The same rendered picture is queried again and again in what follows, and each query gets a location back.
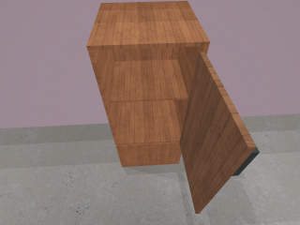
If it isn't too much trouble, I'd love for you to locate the handle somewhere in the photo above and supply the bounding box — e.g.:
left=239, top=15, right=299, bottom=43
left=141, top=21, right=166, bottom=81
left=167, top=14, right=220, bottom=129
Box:
left=232, top=147, right=260, bottom=176

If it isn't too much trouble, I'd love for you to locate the cupboard door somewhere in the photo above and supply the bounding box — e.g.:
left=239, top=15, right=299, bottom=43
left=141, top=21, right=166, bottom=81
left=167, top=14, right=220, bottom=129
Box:
left=179, top=51, right=257, bottom=214

